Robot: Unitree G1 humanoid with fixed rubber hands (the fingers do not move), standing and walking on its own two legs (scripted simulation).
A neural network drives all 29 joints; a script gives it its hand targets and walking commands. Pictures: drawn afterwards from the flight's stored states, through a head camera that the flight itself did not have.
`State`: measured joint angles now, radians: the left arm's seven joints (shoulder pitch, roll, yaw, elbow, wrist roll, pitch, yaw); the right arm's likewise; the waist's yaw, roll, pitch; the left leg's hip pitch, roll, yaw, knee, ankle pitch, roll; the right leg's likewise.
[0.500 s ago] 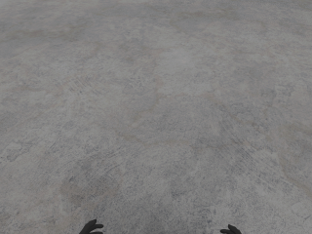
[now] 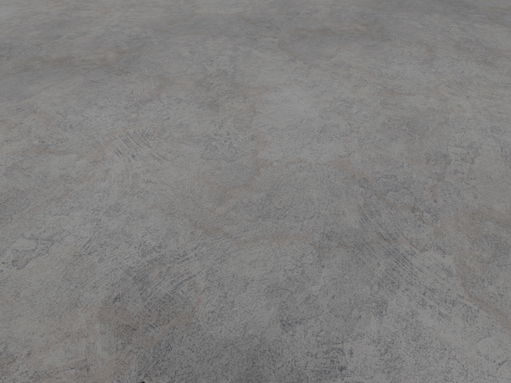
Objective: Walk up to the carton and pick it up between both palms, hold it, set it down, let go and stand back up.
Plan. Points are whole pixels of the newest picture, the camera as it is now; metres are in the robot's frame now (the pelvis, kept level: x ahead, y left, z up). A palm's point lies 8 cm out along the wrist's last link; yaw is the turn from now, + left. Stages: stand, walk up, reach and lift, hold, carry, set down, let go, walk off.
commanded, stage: stand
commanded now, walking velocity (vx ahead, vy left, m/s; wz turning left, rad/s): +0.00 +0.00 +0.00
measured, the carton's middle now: out of the picture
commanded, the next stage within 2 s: walk up in 0.60 s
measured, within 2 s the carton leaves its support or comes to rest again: neither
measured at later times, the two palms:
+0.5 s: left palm out of the picture +0.01 +0.22 -0.13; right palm out of the picture +0.02 -0.22 -0.13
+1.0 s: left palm out of the picture -0.02 +0.27 -0.13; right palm out of the picture +0.08 -0.24 -0.12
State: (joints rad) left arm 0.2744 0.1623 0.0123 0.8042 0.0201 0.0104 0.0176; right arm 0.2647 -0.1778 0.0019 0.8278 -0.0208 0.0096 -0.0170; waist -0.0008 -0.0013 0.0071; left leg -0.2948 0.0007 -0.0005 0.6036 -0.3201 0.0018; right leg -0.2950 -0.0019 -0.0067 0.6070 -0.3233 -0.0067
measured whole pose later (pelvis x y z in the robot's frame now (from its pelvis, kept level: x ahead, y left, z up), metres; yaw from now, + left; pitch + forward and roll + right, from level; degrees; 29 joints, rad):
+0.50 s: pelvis +0.00 +0.00 +0.01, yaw +0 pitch -1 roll +0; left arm 0.30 0.13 0.03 1.03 0.01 0.00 0.03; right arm 0.28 -0.15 -0.01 1.05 -0.01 0.00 -0.03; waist 0.00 0.00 0.03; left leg -0.20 0.00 0.00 0.49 -0.27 0.00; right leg -0.20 0.00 -0.01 0.49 -0.27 -0.01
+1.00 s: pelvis +0.00 +0.03 +0.01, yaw +15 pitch -2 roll -2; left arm 0.26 0.18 0.08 1.02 0.07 -0.07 0.09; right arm 0.27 -0.27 -0.09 1.01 -0.08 0.07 0.08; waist -0.03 0.02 0.05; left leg -0.58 0.13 0.00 1.06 -0.32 -0.09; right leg -0.09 -0.10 -0.24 0.43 -0.29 0.02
